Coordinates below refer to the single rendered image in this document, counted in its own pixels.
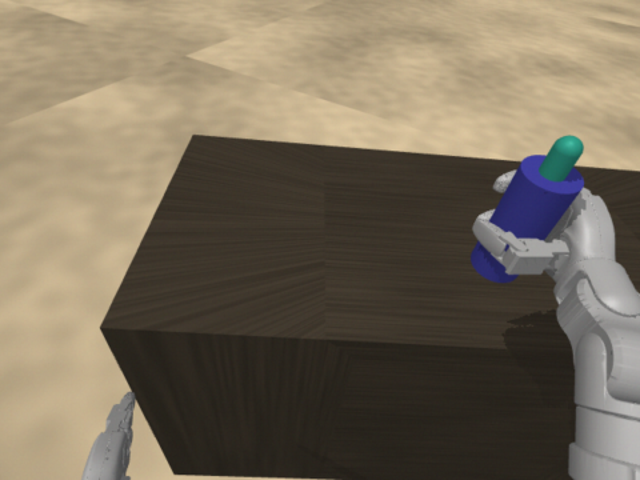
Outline left robot hand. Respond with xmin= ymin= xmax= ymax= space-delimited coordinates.
xmin=81 ymin=392 xmax=135 ymax=480

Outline right robot arm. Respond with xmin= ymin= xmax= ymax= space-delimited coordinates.
xmin=553 ymin=258 xmax=640 ymax=480

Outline bottle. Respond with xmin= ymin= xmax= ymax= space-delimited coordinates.
xmin=471 ymin=136 xmax=584 ymax=283

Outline right robot hand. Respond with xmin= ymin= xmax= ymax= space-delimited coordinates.
xmin=472 ymin=170 xmax=616 ymax=283

